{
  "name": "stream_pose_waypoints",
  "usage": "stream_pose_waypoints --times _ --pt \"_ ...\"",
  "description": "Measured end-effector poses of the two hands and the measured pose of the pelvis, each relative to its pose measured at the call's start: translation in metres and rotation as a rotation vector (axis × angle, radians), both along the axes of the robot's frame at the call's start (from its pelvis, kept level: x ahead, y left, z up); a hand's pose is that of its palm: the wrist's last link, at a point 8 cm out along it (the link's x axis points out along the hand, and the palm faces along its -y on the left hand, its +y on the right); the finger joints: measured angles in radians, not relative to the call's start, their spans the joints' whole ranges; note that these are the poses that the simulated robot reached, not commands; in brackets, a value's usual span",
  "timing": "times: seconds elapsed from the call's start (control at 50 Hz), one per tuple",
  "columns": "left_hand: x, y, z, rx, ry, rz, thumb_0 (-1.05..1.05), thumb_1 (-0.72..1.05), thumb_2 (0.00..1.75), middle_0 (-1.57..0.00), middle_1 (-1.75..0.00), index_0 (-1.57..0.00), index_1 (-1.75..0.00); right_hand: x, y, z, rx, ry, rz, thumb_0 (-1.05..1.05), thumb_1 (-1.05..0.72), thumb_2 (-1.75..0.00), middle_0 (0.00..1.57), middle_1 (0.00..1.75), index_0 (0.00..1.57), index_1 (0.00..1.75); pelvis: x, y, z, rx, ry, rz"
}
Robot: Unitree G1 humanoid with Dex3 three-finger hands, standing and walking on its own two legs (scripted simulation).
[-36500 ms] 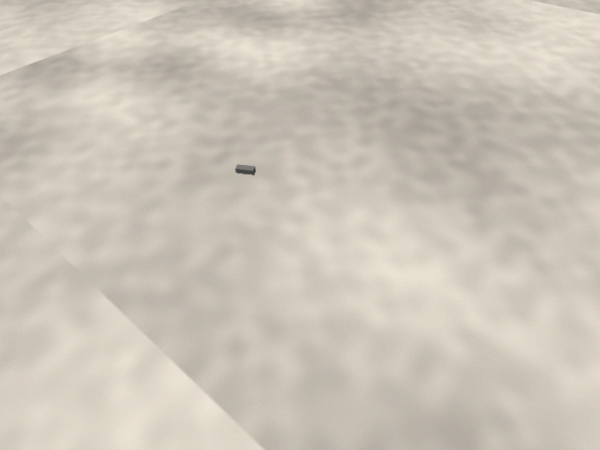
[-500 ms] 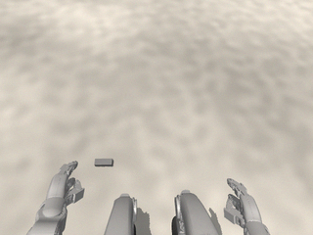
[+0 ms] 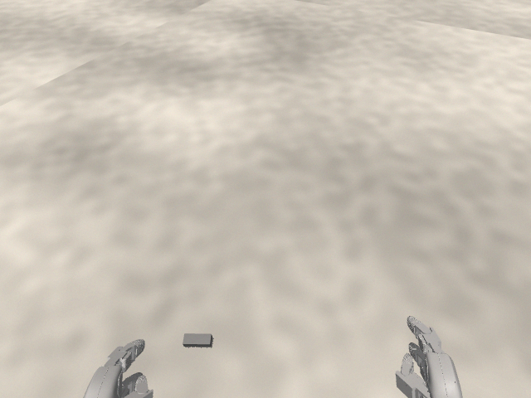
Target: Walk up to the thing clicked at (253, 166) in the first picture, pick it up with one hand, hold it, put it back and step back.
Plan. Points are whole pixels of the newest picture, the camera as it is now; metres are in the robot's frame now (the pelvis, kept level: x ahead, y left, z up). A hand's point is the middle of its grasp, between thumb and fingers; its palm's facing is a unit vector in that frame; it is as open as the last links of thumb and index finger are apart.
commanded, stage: home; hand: left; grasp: from above
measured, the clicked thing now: (197, 340) +0.45 +0.25 -0.70
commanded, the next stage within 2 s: stand in 1.90 s
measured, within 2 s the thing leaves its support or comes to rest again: neither
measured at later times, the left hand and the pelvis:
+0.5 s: hand (154, 387) +0.17 +0.17 -0.05, palm faces +0.04 -0.98 -0.20, open 7.4 cm; pelvis +0.01 +0.00 +0.00, yaw +0 degrees
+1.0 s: hand (154, 392) +0.17 +0.17 -0.05, palm faces +0.04 -0.98 -0.20, open 7.4 cm; pelvis +0.00 +0.00 +0.00, yaw +0 degrees
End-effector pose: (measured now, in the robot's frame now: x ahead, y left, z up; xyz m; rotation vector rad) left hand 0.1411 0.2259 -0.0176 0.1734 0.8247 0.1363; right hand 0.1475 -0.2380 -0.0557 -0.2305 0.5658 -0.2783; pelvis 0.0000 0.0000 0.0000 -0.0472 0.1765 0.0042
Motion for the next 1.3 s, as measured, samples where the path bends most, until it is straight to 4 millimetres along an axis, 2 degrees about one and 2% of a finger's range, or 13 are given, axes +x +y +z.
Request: stream_pose_waypoints --times 0.1,0.2,0.6,0.92,1.3 --pt "0.001 0.0 -0.005 -0.008 0.013 0.003 0.01 0.9 0.9 -0.2 -0.3 -0.2 -0.3 0.014 0.002 0.005 -0.012 -0.029 0.035 0.01 -0.9 -0.9 0.2 0.3 0.2 0.3 0.001 -0.002 0.0 0.002 -0.002 0.004" --pt "0.005 -0.001 -0.006 -0.012 0.006 -0.001 0.01 0.9 0.9 -0.2 -0.3 -0.2 -0.3 0.019 0.001 0.005 -0.023 -0.024 0.048 0.01 -0.9 -0.9 0.2 0.3 0.2 0.3 0.004 -0.002 -0.001 0.002 -0.003 0.005" --pt "0.016 -0.002 -0.005 -0.005 0.007 -0.016 0.01 0.9 0.9 -0.2 -0.3 -0.2 -0.3 0.002 -0.004 -0.006 -0.014 0.049 0.008 0.02 -0.9 -0.9 0.2 0.3 0.2 0.3 0.01 -0.001 0.0 0.003 0.002 -0.003" --pt "0.011 -0.004 -0.004 -0.006 -0.001 -0.015 0.01 0.9 0.9 -0.2 -0.3 -0.2 -0.3 0.005 -0.006 -0.003 -0.015 0.015 0.013 0.02 -0.9 -0.9 0.2 0.3 0.2 0.3 0.006 -0.003 -0.001 0.005 -0.007 -0.003" --pt "0.004 -0.005 -0.005 -0.004 0.003 -0.015 0.01 0.9 0.9 -0.2 -0.3 -0.2 -0.3 -0.002 -0.006 -0.005 -0.013 0.017 0.01 0.02 -0.9 -0.9 0.2 0.3 0.2 0.3 0.001 -0.004 -0.002 0.006 -0.005 -0.003"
